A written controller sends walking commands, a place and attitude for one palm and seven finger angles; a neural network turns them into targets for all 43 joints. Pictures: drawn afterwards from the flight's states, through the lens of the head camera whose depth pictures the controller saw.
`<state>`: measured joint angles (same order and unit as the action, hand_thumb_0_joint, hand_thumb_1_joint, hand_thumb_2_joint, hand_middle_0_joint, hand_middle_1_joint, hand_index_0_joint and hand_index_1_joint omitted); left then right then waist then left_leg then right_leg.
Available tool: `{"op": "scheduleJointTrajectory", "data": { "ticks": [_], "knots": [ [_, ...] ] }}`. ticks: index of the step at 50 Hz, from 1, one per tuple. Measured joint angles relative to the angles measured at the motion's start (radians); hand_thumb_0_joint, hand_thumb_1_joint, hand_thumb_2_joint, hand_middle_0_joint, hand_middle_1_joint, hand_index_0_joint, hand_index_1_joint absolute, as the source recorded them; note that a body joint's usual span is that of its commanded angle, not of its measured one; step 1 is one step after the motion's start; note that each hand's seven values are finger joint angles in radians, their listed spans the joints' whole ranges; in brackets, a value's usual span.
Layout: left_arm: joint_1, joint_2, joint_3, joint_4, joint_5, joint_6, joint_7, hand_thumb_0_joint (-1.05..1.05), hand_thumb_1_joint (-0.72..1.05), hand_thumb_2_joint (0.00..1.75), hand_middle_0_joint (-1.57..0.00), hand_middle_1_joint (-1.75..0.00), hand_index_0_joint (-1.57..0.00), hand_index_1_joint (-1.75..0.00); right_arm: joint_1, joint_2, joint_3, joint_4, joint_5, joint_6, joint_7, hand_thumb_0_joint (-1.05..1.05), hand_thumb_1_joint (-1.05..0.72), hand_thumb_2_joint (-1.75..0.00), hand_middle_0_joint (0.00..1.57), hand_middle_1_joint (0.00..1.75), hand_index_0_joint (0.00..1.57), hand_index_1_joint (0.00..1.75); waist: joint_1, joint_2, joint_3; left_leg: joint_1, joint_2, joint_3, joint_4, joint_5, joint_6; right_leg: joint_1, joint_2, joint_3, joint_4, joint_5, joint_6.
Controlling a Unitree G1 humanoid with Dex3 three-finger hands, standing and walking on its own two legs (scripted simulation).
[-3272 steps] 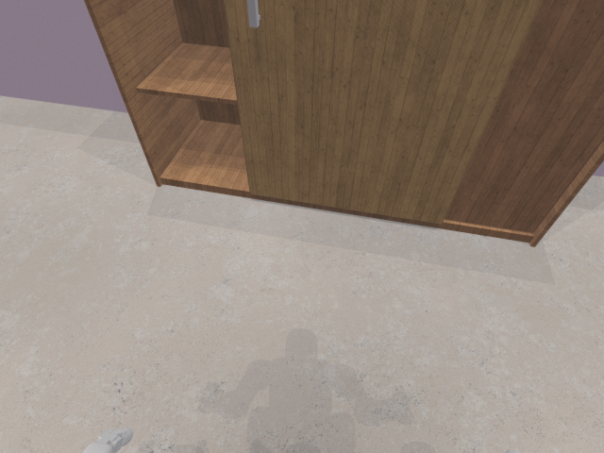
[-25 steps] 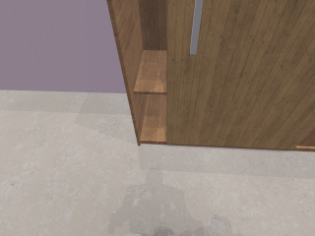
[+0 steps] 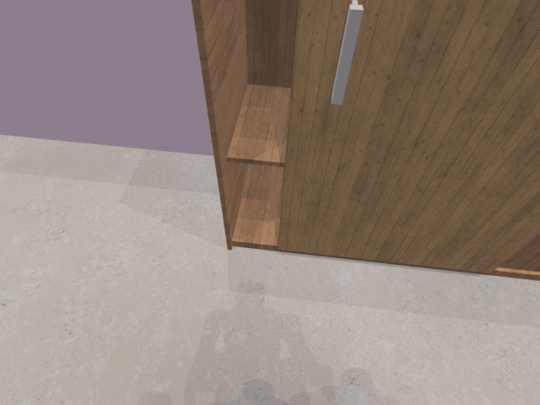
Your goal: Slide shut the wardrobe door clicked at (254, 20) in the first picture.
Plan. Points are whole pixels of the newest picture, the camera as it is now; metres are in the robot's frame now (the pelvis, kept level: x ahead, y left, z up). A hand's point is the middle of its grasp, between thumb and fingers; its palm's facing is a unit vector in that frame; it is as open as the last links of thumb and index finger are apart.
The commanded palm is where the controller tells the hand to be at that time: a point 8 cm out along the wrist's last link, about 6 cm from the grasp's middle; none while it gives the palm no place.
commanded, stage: let the arm hang, fingers relaxed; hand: right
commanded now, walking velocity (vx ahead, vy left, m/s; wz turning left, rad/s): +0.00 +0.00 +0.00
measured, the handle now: (345, 55) +0.76 -0.09 +0.14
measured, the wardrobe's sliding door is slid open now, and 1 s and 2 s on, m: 0.20 0.20 0.20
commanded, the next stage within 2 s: look to check the result in 0.24 s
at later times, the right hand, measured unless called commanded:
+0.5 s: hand out of the picture +0.06 -0.18 -0.17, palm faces -0.03 +0.98 -0.22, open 7.4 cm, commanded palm none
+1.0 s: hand out of the picture +0.09 -0.19 -0.17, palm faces -0.04 +0.98 -0.21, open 7.4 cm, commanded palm none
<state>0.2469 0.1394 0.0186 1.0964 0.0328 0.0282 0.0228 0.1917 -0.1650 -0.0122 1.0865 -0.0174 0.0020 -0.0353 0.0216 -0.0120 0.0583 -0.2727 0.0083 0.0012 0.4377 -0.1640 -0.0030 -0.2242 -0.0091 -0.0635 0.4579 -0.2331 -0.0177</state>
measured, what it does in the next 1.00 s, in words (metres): stands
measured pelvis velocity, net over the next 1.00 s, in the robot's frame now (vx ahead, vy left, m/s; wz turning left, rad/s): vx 0.05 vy -0.01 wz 0.03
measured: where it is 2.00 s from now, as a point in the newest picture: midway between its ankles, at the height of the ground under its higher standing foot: (267, 394)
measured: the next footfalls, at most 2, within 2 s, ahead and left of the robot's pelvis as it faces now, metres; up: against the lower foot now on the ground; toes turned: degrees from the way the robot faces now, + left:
right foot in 1.50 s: +0.34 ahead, -0.13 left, +0.00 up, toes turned +1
left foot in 1.76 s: +0.31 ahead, +0.15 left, +0.00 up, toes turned +5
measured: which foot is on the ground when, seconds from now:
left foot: down 0.00-1.00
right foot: down 0.00-1.00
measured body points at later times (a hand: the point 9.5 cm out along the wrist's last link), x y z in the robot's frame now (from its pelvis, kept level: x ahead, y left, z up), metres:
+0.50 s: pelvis +0.03 +0.00 +0.00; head +0.07 +0.00 +0.45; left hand +0.04 +0.24 -0.16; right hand +0.06 -0.23 -0.16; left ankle +0.04 +0.12 -0.74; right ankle +0.01 -0.11 -0.74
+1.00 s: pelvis +0.05 -0.01 +0.00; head +0.08 -0.01 +0.45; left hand +0.05 +0.23 -0.15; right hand +0.09 -0.24 -0.16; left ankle +0.04 +0.12 -0.74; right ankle +0.01 -0.11 -0.74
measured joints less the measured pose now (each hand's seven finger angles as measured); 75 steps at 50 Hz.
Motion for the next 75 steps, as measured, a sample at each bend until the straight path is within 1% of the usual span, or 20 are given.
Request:
{"op": "scheduleJointTrajectory", "data": {
  "ticks": [8,16,31,49,51,52,54,56,58,59,60,61,63,65,66,67,69,72,74,75],
  "knots": [
    [-0.028,0.019,0.005,0.009,-0.003,-0.009,0.001,0.01,0.92,0.9,-0.2,-0.3,-0.2,-0.3,-0.032,-0.001,-0.004,-0.002,0.0,-0.006,-0.002,0.0,-0.92,-0.9,0.2,0.3,0.2,0.3,0.004,0.008,0.003,0.027,-0.005,-0.008,-0.007,-0.014,0.001,0.036,-0.004,-0.008,-0.02,-0.011,0.004],
    [-0.043,0.03,0.002,0.021,-0.005,-0.008,0.001,0.01,0.91,0.9,-0.2,-0.3,-0.2,-0.3,-0.021,-0.007,-0.001,0.016,0.001,-0.004,0.0,0.0,-0.91,-0.9,0.2,0.3,0.2,0.3,0.002,0.009,0.014,0.052,-0.012,-0.012,-0.03,-0.017,0.003,0.062,-0.01,-0.012,-0.04,-0.017,0.008],
    [-0.05,0.032,-0.004,0.038,-0.009,-0.007,0.004,0.01,0.91,0.9,-0.2,-0.3,-0.2,-0.3,0.012,-0.014,0.003,0.046,0.004,-0.003,0.0,0.0,-0.91,-0.9,0.2,0.3,0.2,0.3,-0.005,0.011,0.023,0.083,-0.019,-0.016,-0.061,-0.021,0.002,0.092,-0.016,-0.017,-0.063,-0.027,0.009],
    [-0.048,0.031,-0.009,0.042,-0.007,-0.015,0.006,0.01,0.91,0.9,-0.2,-0.3,-0.2,-0.3,-0.007,-0.019,0.004,0.037,0.005,-0.005,0.002,0.0,-0.9,-0.9,0.2,0.3,0.2,0.3,-0.003,0.02,0.011,0.101,-0.009,-0.025,-0.064,-0.033,-0.009,0.117,-0.005,-0.026,-0.076,-0.038,-0.001],
    [-0.042,0.03,-0.007,0.042,-0.004,-0.015,0.003,0.01,0.91,0.9,-0.2,-0.3,-0.2,-0.3,-0.003,-0.022,0.001,0.034,0.002,-0.002,0.005,0.0,-0.9,-0.9,0.2,0.3,0.2,0.3,-0.004,0.022,0.008,0.095,-0.007,-0.029,-0.044,-0.047,-0.007,0.118,-0.003,-0.029,-0.069,-0.046,-0.003],
    [-0.037,0.029,-0.005,0.042,-0.001,-0.014,0.0,0.01,0.91,0.9,-0.2,-0.3,-0.2,-0.3,0.003,-0.024,-0.001,0.032,0.0,0.0,0.008,0.0,-0.9,-0.9,0.2,0.3,0.2,0.3,-0.005,0.025,0.004,0.087,-0.005,-0.03,-0.022,-0.064,-0.001,0.119,-0.001,-0.032,-0.064,-0.052,-0.004],
    [-0.019,0.029,0.001,0.04,0.004,-0.011,-0.005,0.01,0.91,0.9,-0.2,-0.3,-0.2,-0.3,0.02,-0.027,-0.007,0.03,-0.004,0.006,0.017,0.0,-0.91,-0.9,0.2,0.3,0.19,0.3,-0.007,0.027,-0.007,0.064,0.001,-0.024,0.045,-0.136,0.021,0.123,0.001,-0.04,-0.052,-0.07,-0.007],
    [0.002,0.031,0.01,0.037,0.008,-0.012,-0.009,0.01,0.9,0.9,-0.2,-0.3,-0.2,-0.3,0.039,-0.029,-0.014,0.027,-0.009,0.011,0.026,0.0,-0.91,-0.9,0.2,0.3,0.19,0.3,-0.01,0.022,-0.012,0.034,0.006,0.004,0.137,-0.205,0.033,0.134,-0.003,-0.049,-0.042,-0.091,-0.008],
    [0.026,0.036,0.016,0.038,0.011,-0.017,-0.01,0.0,0.9,0.9,-0.2,-0.3,-0.2,-0.3,0.053,-0.029,-0.022,0.025,-0.01,0.01,0.034,0.0,-0.91,-0.9,0.2,0.3,0.19,0.3,-0.007,0.012,-0.008,0.023,0.008,0.031,0.17,-0.23,0.039,0.148,-0.01,-0.05,-0.032,-0.11,-0.001],
    [0.038,0.038,0.017,0.039,0.011,-0.018,-0.01,0.0,0.9,0.9,-0.2,-0.3,-0.2,-0.3,0.059,-0.03,-0.025,0.022,-0.009,0.005,0.038,0.0,-0.91,-0.9,0.2,0.3,0.19,0.3,-0.006,0.007,-0.005,0.032,0.008,0.04,0.141,-0.21,0.042,0.15,-0.015,-0.047,-0.015,-0.125,0.005],
    [0.051,0.04,0.017,0.039,0.009,-0.018,-0.009,0.01,0.9,0.9,-0.2,-0.3,-0.2,-0.3,0.067,-0.033,-0.029,0.017,-0.009,-0.006,0.04,0.0,-0.91,-0.9,0.2,0.3,0.19,0.3,-0.006,0.006,-0.003,0.045,0.008,0.04,0.1,-0.161,0.045,0.139,-0.018,-0.042,0.022,-0.148,0.011],
    [0.056,0.043,0.019,0.044,0.004,-0.015,-0.009,0.01,0.9,0.9,-0.2,-0.3,-0.2,-0.3,0.069,-0.03,-0.034,0.016,-0.01,-0.018,0.037,0.0,-0.91,-0.9,0.2,0.3,0.19,0.3,-0.006,-0.004,0.006,0.051,0.001,0.052,0.105,-0.139,0.038,0.114,-0.029,-0.031,0.092,-0.177,0.007],
    [0.055,0.048,0.023,0.056,-0.002,-0.004,-0.012,0.01,0.91,0.9,-0.2,-0.3,-0.2,-0.3,0.081,-0.022,-0.037,0.014,-0.006,-0.038,0.028,0.0,-0.91,-0.9,0.2,0.3,0.19,0.3,-0.01,-0.016,0.017,0.079,-0.009,0.074,0.093,-0.151,0.031,0.024,-0.031,0.006,0.313,-0.26,-0.005],
    [0.042,0.05,0.029,0.058,-0.002,0.003,-0.015,0.01,0.91,0.9,-0.2,-0.3,-0.2,-0.3,0.106,-0.013,-0.039,0.016,-0.006,-0.044,0.017,0.0,-0.91,-0.9,0.2,0.3,0.19,0.3,-0.021,-0.01,0.02,0.116,-0.015,0.075,0.045,-0.151,0.034,-0.07,-0.028,0.016,0.482,-0.266,-0.011],
    [0.03,0.051,0.031,0.053,-0.002,0.003,-0.016,0.01,0.91,0.9,-0.2,-0.3,-0.2,-0.3,0.12,-0.008,-0.039,0.022,-0.007,-0.044,0.013,0.0,-0.91,-0.9,0.2,0.3,0.19,0.3,-0.023,-0.004,0.021,0.135,-0.017,0.071,0.016,-0.145,0.036,-0.108,-0.031,0.013,0.522,-0.254,-0.009],
    [0.016,0.051,0.033,0.044,-0.002,0.003,-0.018,0.01,0.91,0.9,-0.2,-0.3,-0.2,-0.3,0.134,-0.003,-0.039,0.03,-0.008,-0.043,0.011,0.0,-0.91,-0.9,0.2,0.3,0.19,0.3,-0.023,0.003,0.023,0.153,-0.018,0.066,-0.013,-0.136,0.036,-0.14,-0.038,0.01,0.528,-0.239,-0.005],
    [-0.013,0.05,0.034,0.02,-0.002,-0.003,-0.025,0.01,0.91,0.9,-0.2,-0.3,-0.19,-0.3,0.154,0.005,-0.036,0.048,-0.01,-0.041,0.014,0.0,-0.91,-0.9,0.2,0.3,0.19,0.3,-0.019,0.017,0.029,0.185,-0.017,0.058,-0.058,-0.125,0.032,-0.18,-0.055,0.001,0.461,-0.194,0.002],
    [-0.055,0.044,0.029,-0.018,-0.003,-0.021,-0.032,0.01,0.91,0.9,-0.2,-0.3,-0.19,-0.3,0.168,0.013,-0.035,0.068,-0.009,-0.035,0.023,0.0,-0.9,-0.9,0.2,0.3,0.19,0.3,-0.016,0.033,0.047,0.22,-0.013,0.054,-0.074,-0.143,0.015,-0.189,-0.073,-0.008,0.286,-0.104,0.004],
    [-0.07,0.043,0.025,-0.037,-0.002,-0.041,-0.031,0.01,0.91,0.9,-0.2,-0.3,-0.19,-0.3,0.175,0.017,-0.036,0.075,-0.005,-0.029,0.029,0.0,-0.9,-0.9,0.2,0.3,0.2,0.3,-0.017,0.038,0.056,0.226,-0.006,0.053,-0.021,-0.192,0.001,-0.153,-0.07,-0.017,0.15,-0.028,-0.002],
    [-0.071,0.049,0.025,-0.046,0.001,-0.056,-0.029,0.01,0.91,0.9,-0.2,-0.3,-0.19,-0.3,0.181,0.022,-0.036,0.073,-0.003,-0.025,0.033,0.0,-0.9,-0.9,0.2,0.3,0.2,0.3,-0.02,0.029,0.052,0.2,-0.008,0.055,0.054,-0.232,0.003,-0.137,-0.073,-0.008,0.103,0.017,-0.016]
  ]
}}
